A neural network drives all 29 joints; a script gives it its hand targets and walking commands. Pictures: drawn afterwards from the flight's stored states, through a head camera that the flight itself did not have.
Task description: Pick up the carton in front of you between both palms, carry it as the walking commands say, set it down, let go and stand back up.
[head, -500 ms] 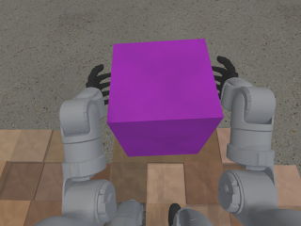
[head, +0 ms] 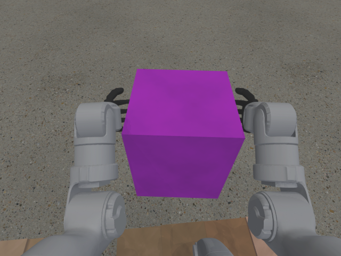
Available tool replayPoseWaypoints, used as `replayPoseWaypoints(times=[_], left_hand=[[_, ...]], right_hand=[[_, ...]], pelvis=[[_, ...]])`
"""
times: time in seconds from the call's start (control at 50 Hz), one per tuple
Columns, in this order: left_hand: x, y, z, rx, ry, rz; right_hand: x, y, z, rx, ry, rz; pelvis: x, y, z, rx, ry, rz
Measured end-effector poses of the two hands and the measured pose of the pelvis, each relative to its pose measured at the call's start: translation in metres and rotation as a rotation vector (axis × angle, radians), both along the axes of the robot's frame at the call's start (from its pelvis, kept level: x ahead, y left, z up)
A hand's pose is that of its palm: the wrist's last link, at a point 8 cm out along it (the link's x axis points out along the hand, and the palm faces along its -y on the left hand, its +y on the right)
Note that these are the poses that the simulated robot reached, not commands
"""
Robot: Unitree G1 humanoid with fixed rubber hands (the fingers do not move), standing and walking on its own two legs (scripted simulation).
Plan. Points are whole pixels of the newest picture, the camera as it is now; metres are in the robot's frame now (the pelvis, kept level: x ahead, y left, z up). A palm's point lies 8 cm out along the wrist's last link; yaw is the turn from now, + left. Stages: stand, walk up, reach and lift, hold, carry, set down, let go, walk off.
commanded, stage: carry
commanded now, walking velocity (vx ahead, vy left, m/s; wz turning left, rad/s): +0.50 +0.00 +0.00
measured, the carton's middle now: (179, 137) +0.37 -0.02 +0.06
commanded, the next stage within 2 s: none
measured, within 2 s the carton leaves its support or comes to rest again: neither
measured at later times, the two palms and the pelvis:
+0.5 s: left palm (108, 57) +0.63 +0.17 +0.11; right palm (205, 48) +0.66 -0.13 +0.12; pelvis +0.29 -0.01 +0.01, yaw +1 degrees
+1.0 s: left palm (111, 30) +0.95 +0.21 +0.04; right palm (182, 29) +0.93 -0.09 +0.04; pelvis +0.59 +0.07 -0.04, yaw +1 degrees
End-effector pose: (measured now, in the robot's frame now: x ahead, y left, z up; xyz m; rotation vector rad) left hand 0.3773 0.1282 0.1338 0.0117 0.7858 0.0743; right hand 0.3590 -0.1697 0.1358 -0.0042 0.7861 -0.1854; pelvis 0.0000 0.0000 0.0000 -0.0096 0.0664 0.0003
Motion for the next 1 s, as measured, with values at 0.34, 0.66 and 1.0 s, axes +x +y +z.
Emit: replayPoseWaypoints(times=[0.34, 0.66, 1.0], left_hand=[[0.183, 0.016, -0.018, 0.048, -0.075, 0.071], [0.36, 0.072, -0.016, 0.024, -0.088, 0.118], [0.568, 0.084, -0.095, 0.009, 0.018, 0.011]], right_hand=[[0.214, 0.016, -0.022, 0.022, -0.074, 0.09], [0.402, 0.072, -0.016, 0.026, -0.088, 0.111], [0.575, 0.083, -0.093, -0.019, 0.019, 0.026]], pelvis=[[0.209, -0.009, -0.007, -0.011, -0.005, 0.008], [0.397, 0.026, -0.009, -0.033, 0.008, 0.015], [0.594, 0.071, -0.043, -0.005, 0.027, 0.022]])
